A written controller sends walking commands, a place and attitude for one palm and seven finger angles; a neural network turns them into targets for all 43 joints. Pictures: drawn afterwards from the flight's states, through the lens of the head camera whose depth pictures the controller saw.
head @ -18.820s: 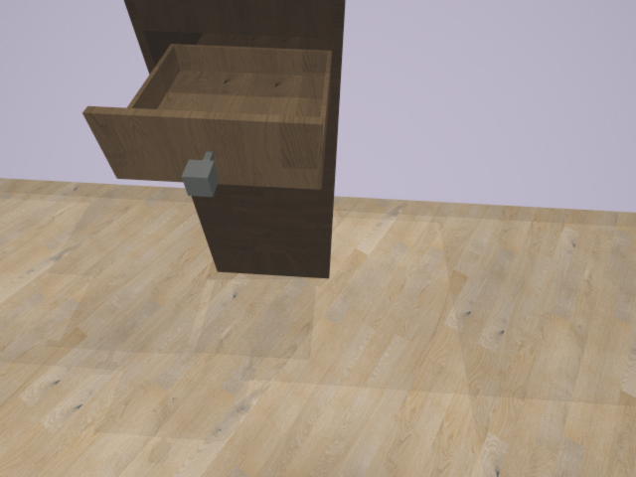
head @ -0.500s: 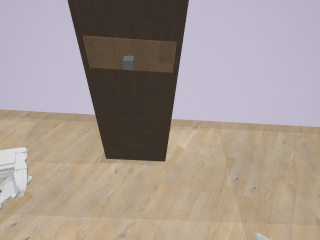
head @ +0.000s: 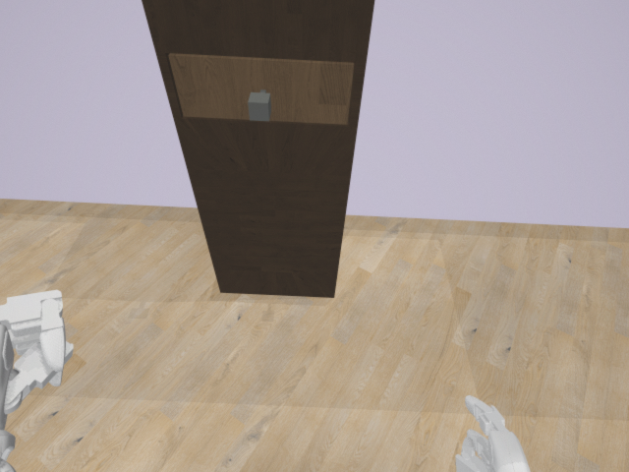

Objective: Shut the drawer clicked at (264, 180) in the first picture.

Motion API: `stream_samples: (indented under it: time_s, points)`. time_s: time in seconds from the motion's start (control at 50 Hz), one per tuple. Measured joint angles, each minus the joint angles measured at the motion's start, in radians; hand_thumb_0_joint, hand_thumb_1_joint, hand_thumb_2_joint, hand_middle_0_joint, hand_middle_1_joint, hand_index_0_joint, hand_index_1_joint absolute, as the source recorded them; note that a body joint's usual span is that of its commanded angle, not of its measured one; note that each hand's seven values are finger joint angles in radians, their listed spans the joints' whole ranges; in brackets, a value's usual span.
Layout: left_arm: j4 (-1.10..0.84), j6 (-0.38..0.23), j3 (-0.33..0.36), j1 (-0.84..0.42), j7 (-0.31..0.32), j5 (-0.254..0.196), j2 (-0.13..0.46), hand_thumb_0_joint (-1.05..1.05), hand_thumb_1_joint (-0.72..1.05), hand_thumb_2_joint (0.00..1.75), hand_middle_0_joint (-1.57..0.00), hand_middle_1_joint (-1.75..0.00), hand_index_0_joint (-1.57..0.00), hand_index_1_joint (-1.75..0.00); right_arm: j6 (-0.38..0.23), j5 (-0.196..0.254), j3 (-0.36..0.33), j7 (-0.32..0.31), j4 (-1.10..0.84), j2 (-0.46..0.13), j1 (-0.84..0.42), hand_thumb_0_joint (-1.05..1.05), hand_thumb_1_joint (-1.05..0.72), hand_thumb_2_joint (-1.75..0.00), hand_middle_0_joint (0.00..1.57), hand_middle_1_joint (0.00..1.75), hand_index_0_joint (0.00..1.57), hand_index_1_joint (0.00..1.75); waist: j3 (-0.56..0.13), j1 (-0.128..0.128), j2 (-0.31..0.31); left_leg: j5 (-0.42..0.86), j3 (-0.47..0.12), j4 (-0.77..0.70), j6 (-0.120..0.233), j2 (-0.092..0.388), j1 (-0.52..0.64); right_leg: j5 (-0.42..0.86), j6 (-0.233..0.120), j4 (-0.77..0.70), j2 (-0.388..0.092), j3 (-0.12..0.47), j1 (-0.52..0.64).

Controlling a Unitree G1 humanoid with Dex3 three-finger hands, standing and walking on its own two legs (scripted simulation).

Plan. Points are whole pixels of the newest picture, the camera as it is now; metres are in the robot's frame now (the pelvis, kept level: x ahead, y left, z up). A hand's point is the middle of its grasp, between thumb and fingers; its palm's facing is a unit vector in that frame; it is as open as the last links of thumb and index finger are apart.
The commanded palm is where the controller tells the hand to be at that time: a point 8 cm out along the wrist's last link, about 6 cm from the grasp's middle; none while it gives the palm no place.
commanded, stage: stop stepping back and stand still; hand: left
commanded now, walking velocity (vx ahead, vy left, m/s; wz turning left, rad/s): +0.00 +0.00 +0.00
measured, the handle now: (261, 101) +0.80 +0.18 +0.05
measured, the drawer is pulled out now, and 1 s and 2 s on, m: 0.00 0.00 0.00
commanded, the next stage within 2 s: let the arm hang, fingers relaxed in 0.02 s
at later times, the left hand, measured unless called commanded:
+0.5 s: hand out of the picture -0.02 +0.19 -0.19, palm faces +0.09 -0.98 -0.19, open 3.5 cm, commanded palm none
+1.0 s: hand out of the picture -0.06 +0.15 -0.18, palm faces +0.09 -0.98 -0.17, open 7.3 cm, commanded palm none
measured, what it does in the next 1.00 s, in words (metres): stands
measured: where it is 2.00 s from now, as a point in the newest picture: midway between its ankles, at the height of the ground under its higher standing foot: outside the picture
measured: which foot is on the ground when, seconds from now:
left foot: down 0.00-1.00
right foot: down 0.00-1.00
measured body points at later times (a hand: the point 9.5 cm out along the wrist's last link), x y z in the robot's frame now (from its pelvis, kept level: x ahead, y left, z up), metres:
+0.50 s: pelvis -0.03 +0.00 +0.00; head +0.00 +0.03 +0.44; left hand -0.03 +0.25 -0.17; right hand +0.00 -0.24 -0.14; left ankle +0.03 +0.10 -0.74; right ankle -0.03 -0.12 -0.74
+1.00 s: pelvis -0.02 -0.01 +0.00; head -0.02 -0.01 +0.45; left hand -0.06 +0.20 -0.16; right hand -0.03 -0.21 -0.17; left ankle +0.03 +0.10 -0.74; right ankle -0.03 -0.12 -0.74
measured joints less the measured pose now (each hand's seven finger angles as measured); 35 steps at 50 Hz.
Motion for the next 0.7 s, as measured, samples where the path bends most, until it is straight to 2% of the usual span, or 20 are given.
stream_samples:
  time_s: [0.12, 0.14, 0.16, 0.2, 0.26, 0.3, 0.36, 0.42, 0.44, 0.54, 0.7]
  points:
    - [-0.056, -0.033, 0.001, 0.043, -0.008, -0.002, 0.034, 0.01, 0.89, 0.9, -1.41, -1.6, -1.4, -1.6, -0.005, -0.002, -0.007, 0.008, -0.029, 0.002, -0.007, 0.01, -0.91, -0.9, 0.2, 0.3, 0.2, 0.3, 0.004, -0.026, -0.005, 0.011, -0.003, -0.01, -0.004, 0.012, -0.009, 0.028, -0.004, -0.038, 0.012, -0.001, 0.003]
    - [-0.005, -0.05, -0.017, 0.019, -0.025, 0.014, 0.048, 0.01, 0.89, 0.9, -1.41, -1.6, -1.4, -1.6, -0.024, -0.001, -0.015, 0.026, -0.01, -0.01, -0.01, 0.01, -0.9, -0.9, 0.2, 0.3, 0.2, 0.3, -0.006, -0.024, 0.005, 0.009, -0.006, 0.007, -0.003, 0.012, -0.031, 0.027, -0.004, -0.024, 0.012, -0.007, -0.016]
    - [0.093, -0.037, -0.056, -0.035, -0.053, 0.03, 0.062, 0.01, 0.89, 0.9, -1.41, -1.6, -1.4, -1.6, -0.025, 0.002, -0.025, 0.047, 0.019, -0.032, -0.018, 0.01, -0.9, -0.9, 0.2, 0.3, 0.2, 0.3, -0.015, -0.017, 0.021, 0.003, -0.011, 0.033, -0.001, 0.008, -0.057, 0.018, -0.003, 0.003, 0.009, -0.013, -0.039]
    - [0.358, 0.044, -0.143, -0.158, -0.097, 0.05, 0.057, 0.0, 0.89, 0.9, -1.39, -1.59, -1.39, -1.59, 0.014, -0.001, -0.036, 0.072, 0.082, -0.073, -0.045, 0.01, -0.9, -0.9, 0.2, 0.3, 0.2, 0.3, -0.033, -0.008, 0.054, -0.015, -0.014, 0.084, 0.005, -0.002, -0.096, -0.01, 0.002, 0.064, 0.0, -0.019, -0.08]
    - [0.775, 0.171, -0.227, -0.292, -0.124, 0.065, 0.002, 0.0, 0.9, 0.9, -1.35, -1.55, -1.34, -1.54, 0.072, -0.014, -0.037, 0.081, 0.157, -0.094, -0.067, 0.01, -0.91, -0.9, 0.2, 0.3, 0.2, 0.3, -0.039, -0.021, 0.067, -0.033, -0.014, 0.13, 0.013, -0.014, -0.116, -0.043, 0.008, 0.131, -0.013, -0.021, -0.107]
    - [0.995, 0.222, -0.262, -0.332, -0.129, 0.067, -0.034, 0.0, 0.9, 0.9, -1.29, -1.5, -1.29, -1.49, 0.095, -0.022, -0.034, 0.081, 0.19, -0.084, -0.062, 0.01, -0.91, -0.9, 0.2, 0.3, 0.2, 0.3, -0.027, -0.035, 0.048, -0.036, -0.013, 0.139, 0.012, -0.018, -0.111, -0.053, 0.007, 0.15, -0.017, -0.021, -0.106]
    - [1.232, 0.256, -0.31, -0.342, -0.132, 0.062, -0.089, 0.01, 0.91, 0.9, -1.2, -1.41, -1.19, -1.4, 0.118, -0.03, -0.025, 0.076, 0.239, -0.061, -0.034, 0.01, -0.91, -0.9, 0.2, 0.3, 0.2, 0.3, 0.002, -0.048, 0.011, -0.027, -0.015, 0.123, 0.009, -0.017, -0.09, -0.045, 0.004, 0.138, -0.016, -0.022, -0.087]
    - [1.39, 0.258, -0.34, -0.319, -0.131, 0.052, -0.143, 0.01, 0.91, 0.9, -1.1, -1.3, -1.09, -1.29, 0.136, -0.03, -0.017, 0.069, 0.301, -0.035, 0.006, 0.01, -0.91, -0.9, 0.2, 0.3, 0.2, 0.3, 0.027, -0.045, -0.016, -0.006, -0.022, 0.087, 0.007, -0.012, -0.071, -0.019, 0.001, 0.091, -0.01, -0.028, -0.062]
    - [1.425, 0.251, -0.311, -0.313, -0.111, 0.032, -0.153, 0.01, 0.91, 0.9, -1.06, -1.26, -1.05, -1.27, 0.139, -0.029, -0.016, 0.066, 0.322, -0.023, 0.024, 0.01, -0.91, -0.9, 0.2, 0.3, 0.2, 0.3, 0.033, -0.038, -0.023, 0.002, -0.027, 0.075, 0.006, -0.01, -0.068, -0.009, -0.001, 0.074, -0.007, -0.033, -0.055]
    - [1.553, 0.233, -0.304, -0.265, -0.119, 0.042, -0.127, 0.01, 0.9, 0.9, -0.88, -1.06, -0.86, -1.09, 0.158, -0.027, -0.018, 0.053, 0.414, 0.024, 0.091, 0.01, -0.91, -0.9, 0.2, 0.3, 0.2, 0.3, 0.051, -0.012, -0.017, 0.035, -0.045, 0.025, 0.003, -0.009, -0.054, 0.026, -0.009, 0.009, -0.004, -0.049, -0.031]
    - [1.67, 0.223, -0.322, -0.192, -0.116, 0.041, -0.145, 0.01, 0.91, 0.9, -0.57, -0.71, -0.55, -0.72, 0.156, -0.018, -0.026, 0.047, 0.475, 0.067, 0.123, 0.01, -0.91, -0.9, 0.2, 0.3, 0.2, 0.3, 0.056, -0.015, 0.026, 0.052, -0.037, -0.01, 0.004, -0.013, -0.028, 0.035, -0.007, -0.007, -0.009, -0.042, -0.016]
